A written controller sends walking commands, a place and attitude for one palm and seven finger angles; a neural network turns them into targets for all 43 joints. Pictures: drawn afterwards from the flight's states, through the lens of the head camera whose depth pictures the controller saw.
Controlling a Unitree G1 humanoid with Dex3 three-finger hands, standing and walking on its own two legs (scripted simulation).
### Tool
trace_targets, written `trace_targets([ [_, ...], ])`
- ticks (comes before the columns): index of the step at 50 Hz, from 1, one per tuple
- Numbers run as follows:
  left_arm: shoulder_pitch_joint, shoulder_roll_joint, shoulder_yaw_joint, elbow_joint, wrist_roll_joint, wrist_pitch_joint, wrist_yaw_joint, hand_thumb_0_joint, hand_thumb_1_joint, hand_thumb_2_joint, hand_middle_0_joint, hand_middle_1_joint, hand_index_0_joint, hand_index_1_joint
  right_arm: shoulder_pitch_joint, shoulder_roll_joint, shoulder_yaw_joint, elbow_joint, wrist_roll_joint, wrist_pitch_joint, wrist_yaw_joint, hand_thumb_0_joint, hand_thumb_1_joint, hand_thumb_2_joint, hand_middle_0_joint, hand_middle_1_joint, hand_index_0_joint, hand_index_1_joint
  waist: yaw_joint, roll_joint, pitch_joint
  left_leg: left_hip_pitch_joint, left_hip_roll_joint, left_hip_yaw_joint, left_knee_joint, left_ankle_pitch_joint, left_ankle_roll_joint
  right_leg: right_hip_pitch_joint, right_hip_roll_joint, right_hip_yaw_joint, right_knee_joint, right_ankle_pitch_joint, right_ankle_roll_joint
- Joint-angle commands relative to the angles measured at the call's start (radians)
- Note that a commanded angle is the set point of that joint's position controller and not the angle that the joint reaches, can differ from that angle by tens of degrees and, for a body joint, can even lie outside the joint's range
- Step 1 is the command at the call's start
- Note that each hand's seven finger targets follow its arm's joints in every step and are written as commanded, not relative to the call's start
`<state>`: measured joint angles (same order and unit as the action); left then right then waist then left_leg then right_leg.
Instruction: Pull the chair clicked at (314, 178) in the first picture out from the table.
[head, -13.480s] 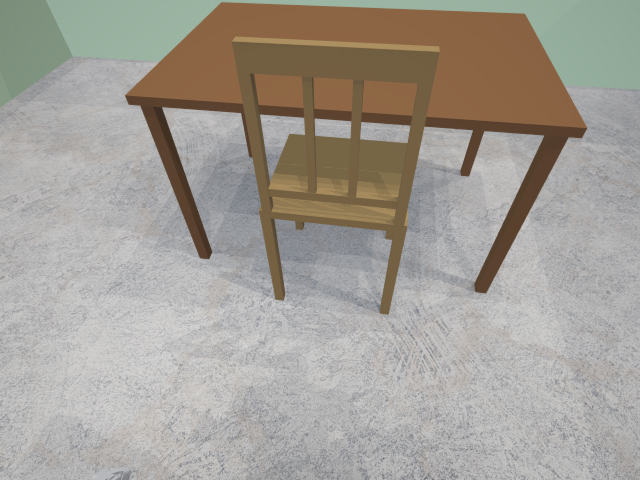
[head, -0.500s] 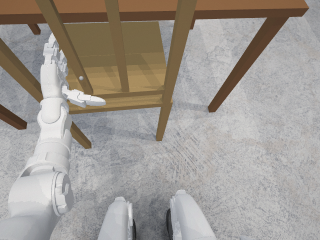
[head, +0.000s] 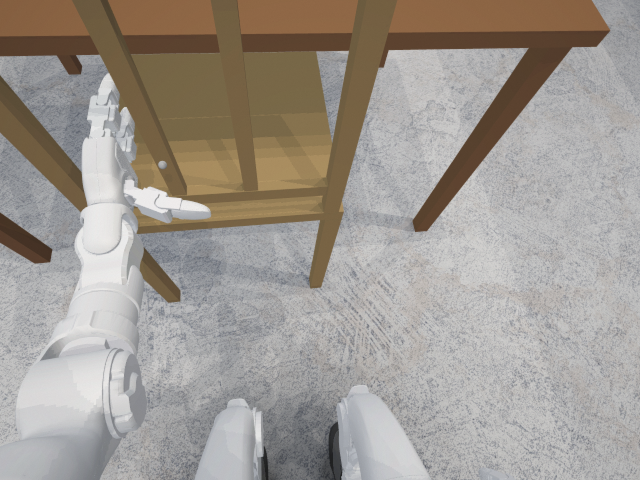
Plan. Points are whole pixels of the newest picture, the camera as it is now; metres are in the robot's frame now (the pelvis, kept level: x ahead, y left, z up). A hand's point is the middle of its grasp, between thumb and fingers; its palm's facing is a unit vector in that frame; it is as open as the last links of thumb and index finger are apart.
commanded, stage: hook a spindle and tug to test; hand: left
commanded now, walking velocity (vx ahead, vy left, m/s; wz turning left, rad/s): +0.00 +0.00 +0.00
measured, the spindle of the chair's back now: (145, 118) +0.53 +0.18 +0.06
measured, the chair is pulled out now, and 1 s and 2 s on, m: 0.00 0.00 0.06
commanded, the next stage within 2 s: step backward, pulling the chair out in 1.50 s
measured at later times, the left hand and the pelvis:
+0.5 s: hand (169, 161) +0.50 +0.16 +0.02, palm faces +0.08 -1.00 -0.03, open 13.2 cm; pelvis +0.00 +0.00 -0.01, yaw +0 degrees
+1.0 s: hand (173, 158) +0.50 +0.15 +0.03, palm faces +0.09 -1.00 -0.01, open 5.2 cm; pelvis +0.01 +0.00 +0.00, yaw +0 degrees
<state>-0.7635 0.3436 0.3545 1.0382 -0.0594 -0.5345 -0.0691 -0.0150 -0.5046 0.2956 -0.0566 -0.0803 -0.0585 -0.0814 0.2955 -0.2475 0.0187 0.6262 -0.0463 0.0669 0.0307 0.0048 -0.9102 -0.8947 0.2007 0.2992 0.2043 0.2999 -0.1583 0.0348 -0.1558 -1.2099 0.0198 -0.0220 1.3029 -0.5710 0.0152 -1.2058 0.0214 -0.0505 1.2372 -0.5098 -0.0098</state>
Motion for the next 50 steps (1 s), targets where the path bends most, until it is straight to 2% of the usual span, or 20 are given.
trace_targets([
  [1,-0.397,0.173,-0.013,-0.224,-0.01,-0.084,-0.01,0.0,-0.5,0.3,-0.078,-0.135,-0.078,-0.135,0.156,-0.165,-0.062,-0.053,-0.003,-0.011,-0.007,0.0,-0.9,-0.9,0.2,0.3,0.2,0.3,-0.02,0.111,-0.518,0.382,-0.009,-0.029,-0.137,0.429,-0.001,0.266,0.008,0.022,-0.132,0.322,-0.017],
  [4,-0.367,0.159,-0.015,-0.208,-0.013,-0.072,-0.008,0.0,-0.5,0.3,-0.13,-0.299,-0.13,-0.299,0.151,-0.166,-0.066,-0.054,-0.001,-0.008,-0.006,0.0,-0.9,-0.9,0.2,0.3,0.2,0.3,-0.013,0.091,-0.52,0.375,-0.009,-0.027,-0.137,0.423,-0.001,0.275,0.009,0.023,-0.138,0.321,-0.015],
  [6,-0.372,0.146,-0.023,-0.187,-0.018,-0.061,-0.01,0.0,-0.5,0.3,-0.166,-0.409,-0.166,-0.409,0.155,-0.168,-0.065,-0.054,0.0,-0.007,-0.007,0.0,-0.9,-0.9,0.2,0.3,0.2,0.3,-0.026,0.063,-0.502,0.354,-0.01,-0.026,-0.136,0.406,0.004,0.271,0.009,0.023,-0.14,0.314,-0.013],
  [7,-0.362,0.174,0.002,-0.164,-0.014,-0.056,-0.007,0.0,-0.5,0.3,-0.183,-0.464,-0.183,-0.464,0.152,-0.17,-0.064,-0.051,0.001,-0.005,-0.009,0.0,-0.9,-0.9,0.2,0.3,0.2,0.3,-0.018,0.059,-0.483,0.329,-0.01,-0.023,-0.136,0.38,0.003,0.269,0.007,0.025,-0.142,0.296,-0.013],
  [8,-0.392,0.171,-0.009,-0.163,-0.012,-0.054,-0.005,0.0,-0.5,0.3,-0.201,-0.518,-0.201,-0.518,0.149,-0.17,-0.06,-0.051,0.001,-0.004,-0.009,0.0,-0.9,-0.9,0.2,0.3,0.2,0.3,-0.027,0.067,-0.463,0.315,-0.012,-0.024,-0.139,0.359,0.005,0.26,0.007,0.026,-0.145,0.279,-0.012],
  [15,-0.45,0.224,0.029,-0.213,-0.001,-0.092,0.015,0.0,-0.5,0.3,-0.324,-0.902,-0.324,-0.902,0.147,-0.166,-0.057,-0.052,-0.008,-0.016,-0.012,0.0,-0.9,-0.9,0.2,0.3,0.2,0.3,-0.021,0.081,-0.538,0.314,-0.015,-0.019,-0.117,0.369,0.008,0.293,0.006,0.04,-0.132,0.297,-0.011],
  [21,-0.429,0.209,0.011,-0.153,0.002,-0.062,0.0,0.0,-0.164,0.444,-0.43,-1.231,-0.43,-1.231,0.161,-0.173,-0.055,-0.051,-0.005,-0.009,-0.01,0.0,-0.9,-0.9,0.2,0.3,0.2,0.3,-0.028,0.082,-0.512,0.312,-0.012,-0.029,-0.128,0.355,0.006,0.264,0.008,0.028,-0.131,0.271,-0.015],
  [23,-0.437,0.171,-0.014,-0.15,-0.002,-0.05,-0.004,0.0,-0.052,0.492,-0.465,-1.34,-0.465,-1.34,0.158,-0.17,-0.057,-0.054,-0.002,-0.007,-0.01,0.0,-0.9,-0.9,0.2,0.3,0.2,0.3,-0.032,0.08,-0.519,0.322,-0.012,-0.029,-0.128,0.355,0.008,0.256,0.008,0.027,-0.137,0.269,-0.013],
  [25,-0.436,0.215,0.025,-0.169,-0.009,-0.047,-0.001,0.0,0.06,0.54,-0.5,-1.45,-0.5,-1.45,0.164,-0.173,-0.058,-0.054,-0.004,-0.007,-0.012,0.0,-0.9,-0.9,0.2,0.3,0.2,0.3,-0.022,0.076,-0.534,0.315,-0.012,-0.025,-0.125,0.372,0.009,0.284,0.009,0.031,-0.137,0.291,-0.012],
  [27,-0.438,0.224,0.034,-0.19,-0.013,-0.055,0.001,0.0,0.172,0.588,-0.5,-1.45,-0.5,-1.45,0.167,-0.172,-0.058,-0.055,-0.004,-0.007,-0.012,0.0,-0.9,-0.9,0.2,0.3,0.2,0.3,-0.02,0.071,-0.562,0.317,-0.013,-0.024,-0.121,0.39,0.008,0.302,0.009,0.033,-0.131,0.314,-0.011],
  [31,-0.447,0.17,-0.017,-0.245,-0.009,-0.074,0.004,0.0,0.396,0.684,-0.5,-1.45,-0.5,-1.45,0.171,-0.164,-0.061,-0.055,-0.006,-0.009,-0.006,0.0,-0.9,-0.9,0.2,0.3,0.2,0.3,-0.023,0.126,-0.572,0.396,-0.007,-0.034,-0.128,0.443,0.0,0.264,0.011,0.023,-0.125,0.329,-0.016],
  [32,-0.429,0.192,0.002,-0.249,-0.004,-0.076,0.008,0.0,0.452,0.708,-0.5,-1.45,-0.5,-1.45,0.173,-0.169,-0.063,-0.051,-0.007,-0.007,-0.006,0.0,-0.9,-0.9,0.2,0.3,0.2,0.3,-0.013,0.128,-0.587,0.414,-0.004,-0.038,-0.128,0.465,-0.005,0.263,0.012,0.019,-0.121,0.336,-0.017],
  [36,-0.406,0.135,-0.035,-0.157,0.0,-0.046,0.022,0.0,0.676,0.804,-0.5,-1.45,-0.5,-1.45,0.18,-0.167,-0.06,-0.043,-0.005,0.0,-0.002,0.0,-0.9,-0.9,0.2,0.3,0.2,0.3,-0.037,0.075,-0.474,0.357,-0.006,-0.036,-0.14,0.4,0.001,0.231,0.014,0.012,-0.139,0.289,-0.014],
  [38,-0.422,0.19,0.0,-0.17,0.014,-0.049,0.029,0.0,0.788,0.852,-0.5,-1.45,-0.5,-1.45,0.176,-0.173,-0.061,-0.047,-0.007,0.001,-0.003,0.0,-0.9,-0.9,0.2,0.3,0.2,0.3,-0.024,0.077,-0.485,0.332,-0.007,-0.031,-0.139,0.374,0.003,0.246,0.011,0.02,-0.137,0.276,-0.014],
  [40,-0.424,0.178,-0.006,-0.169,0.017,-0.055,0.03,0.0,0.9,0.9,-0.5,-1.45,-0.5,-1.45,0.177,-0.168,-0.06,-0.047,-0.009,0.002,-0.003,0.0,-0.9,-0.9,0.2,0.3,0.2,0.3,-0.028,0.077,-0.5,0.343,-0.01,-0.03,-0.136,0.393,0.005,0.255,0.012,0.022,-0.137,0.297,-0.015],
  [43,-0.395,0.188,0.008,-0.19,0.007,-0.068,0.022,0.0,0.9,0.9,-0.5,-1.45,-0.5,-1.45,0.172,-0.167,-0.062,-0.056,-0.009,0.002,-0.003,0.0,-0.9,-0.9,0.2,0.3,0.2,0.3,-0.016,0.081,-0.535,0.355,-0.009,-0.025,-0.131,0.431,0.002,0.283,0.012,0.026,-0.13,0.337,-0.015],
  [44,-0.38,0.163,-0.005,-0.208,-0.001,-0.069,0.016,0.0,0.9,0.9,-0.5,-1.45,-0.5,-1.45,0.168,-0.162,-0.062,-0.06,-0.008,0.001,-0.001,0.0,-0.9,-0.9,0.2,0.3,0.2,0.3,-0.012,0.091,-0.551,0.365,-0.011,-0.022,-0.131,0.443,0.001,0.294,0.011,0.026,-0.129,0.351,-0.015],
  [45,-0.35,0.163,0.0,-0.203,-0.006,-0.068,0.013,0.0,0.9,0.9,-0.5,-1.45,-0.5,-1.45,0.167,-0.162,-0.062,-0.064,-0.006,0.003,0.0,0.0,-0.9,-0.9,0.2,0.3,0.2,0.3,-0.002,0.079,-0.548,0.365,-0.01,-0.022,-0.135,0.449,0.0,0.304,0.012,0.025,-0.131,0.357,-0.017],
  [46,-0.348,0.138,-0.021,-0.207,-0.013,-0.067,0.009,0.0,0.9,0.9,-0.5,-1.45,-0.5,-1.45,0.168,-0.161,-0.062,-0.067,-0.005,0.002,0.001,0.0,-0.9,-0.9,0.2,0.3,0.2,0.3,-0.012,0.08,-0.539,0.366,-0.011,-0.021,-0.137,0.454,0.001,0.3,0.013,0.024,-0.131,0.362,-0.016],
  [50,-0.302,0.166,-0.004,-0.228,-0.002,-0.058,0.01,0.0,0.9,0.9,-0.5,-1.45,-0.5,-1.45,0.165,-0.161,-0.064,-0.07,-0.003,0.007,0.002,0.0,-0.9,-0.9,0.2,0.3,0.2,0.3,0.004,0.072,-0.532,0.352,-0.01,-0.015,-0.141,0.458,0.002,0.324,0.011,0.028,-0.132,0.38,-0.015],
])
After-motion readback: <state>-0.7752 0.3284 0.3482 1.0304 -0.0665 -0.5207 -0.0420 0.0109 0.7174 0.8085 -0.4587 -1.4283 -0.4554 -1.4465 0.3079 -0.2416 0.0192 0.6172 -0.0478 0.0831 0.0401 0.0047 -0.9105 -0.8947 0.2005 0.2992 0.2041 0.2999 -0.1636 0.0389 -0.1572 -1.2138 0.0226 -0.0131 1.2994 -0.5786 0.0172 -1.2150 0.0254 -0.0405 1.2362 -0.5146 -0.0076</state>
